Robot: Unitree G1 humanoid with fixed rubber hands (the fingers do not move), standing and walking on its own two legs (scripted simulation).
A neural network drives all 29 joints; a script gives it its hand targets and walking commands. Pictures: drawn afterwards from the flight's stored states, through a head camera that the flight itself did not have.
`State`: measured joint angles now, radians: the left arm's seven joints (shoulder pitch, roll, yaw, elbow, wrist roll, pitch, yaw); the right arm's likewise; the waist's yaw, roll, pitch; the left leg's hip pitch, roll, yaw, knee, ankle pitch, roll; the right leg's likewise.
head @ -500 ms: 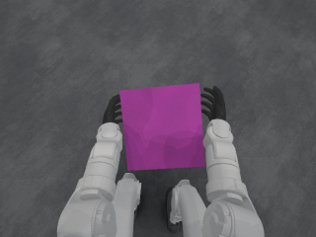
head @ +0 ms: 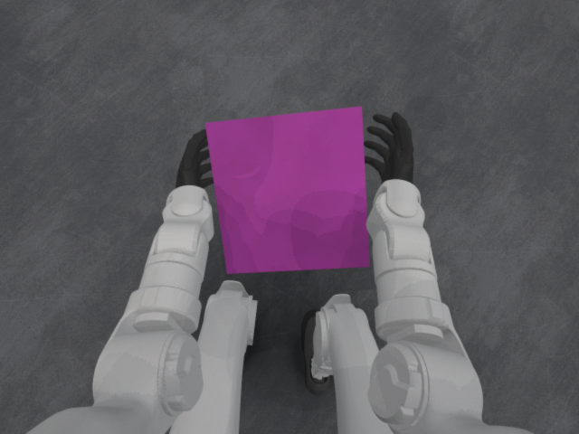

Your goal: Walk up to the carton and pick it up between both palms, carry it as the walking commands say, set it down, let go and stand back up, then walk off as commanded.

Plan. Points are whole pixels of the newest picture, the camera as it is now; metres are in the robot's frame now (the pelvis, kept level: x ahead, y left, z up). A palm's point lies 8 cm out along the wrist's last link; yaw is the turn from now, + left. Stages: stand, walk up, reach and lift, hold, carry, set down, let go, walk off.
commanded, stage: set down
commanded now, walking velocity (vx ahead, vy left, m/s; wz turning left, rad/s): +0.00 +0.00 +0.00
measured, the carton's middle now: (297, 182) +0.46 +0.02 -0.20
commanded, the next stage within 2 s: none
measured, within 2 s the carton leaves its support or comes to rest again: neither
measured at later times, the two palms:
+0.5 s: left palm (210, 180) +0.45 +0.16 -0.20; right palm (384, 173) +0.48 -0.11 -0.15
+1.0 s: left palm (210, 177) +0.48 +0.18 -0.29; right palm (360, 176) +0.50 -0.10 -0.24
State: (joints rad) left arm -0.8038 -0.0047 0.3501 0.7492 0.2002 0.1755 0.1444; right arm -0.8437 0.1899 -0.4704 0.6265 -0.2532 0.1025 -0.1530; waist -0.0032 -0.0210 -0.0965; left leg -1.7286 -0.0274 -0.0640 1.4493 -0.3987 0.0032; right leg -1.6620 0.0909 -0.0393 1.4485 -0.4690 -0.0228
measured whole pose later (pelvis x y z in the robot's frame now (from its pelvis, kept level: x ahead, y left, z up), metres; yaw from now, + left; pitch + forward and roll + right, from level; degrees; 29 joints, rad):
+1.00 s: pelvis -0.02 +0.01 -0.13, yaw -2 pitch +42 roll -4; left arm -1.20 0.15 0.34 0.85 0.14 0.24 0.13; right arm -1.21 0.07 -0.51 0.70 -0.18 0.16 -0.16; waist 0.01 -0.04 0.12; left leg -2.15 -0.05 -0.06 1.87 -0.46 -0.01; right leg -2.09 0.13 -0.04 1.88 -0.54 0.01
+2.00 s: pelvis -0.03 +0.00 -0.18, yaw -2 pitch +40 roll -3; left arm -1.41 0.24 0.33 0.97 0.11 0.23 0.05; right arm -1.41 -0.07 -0.47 0.81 -0.19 0.20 -0.10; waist 0.02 -0.04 0.27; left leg -2.27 -0.06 -0.04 2.05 -0.48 -0.01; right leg -2.21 0.13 -0.04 2.07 -0.56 0.01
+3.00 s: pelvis -0.02 +0.00 -0.19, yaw -2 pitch +41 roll -2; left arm -1.44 0.23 0.39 1.00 0.18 0.17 -0.01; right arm -1.42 -0.10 -0.48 0.85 -0.21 0.17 -0.07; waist 0.02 -0.03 0.26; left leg -2.29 -0.05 -0.04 2.08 -0.51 -0.01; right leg -2.24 0.15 -0.04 2.10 -0.58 0.01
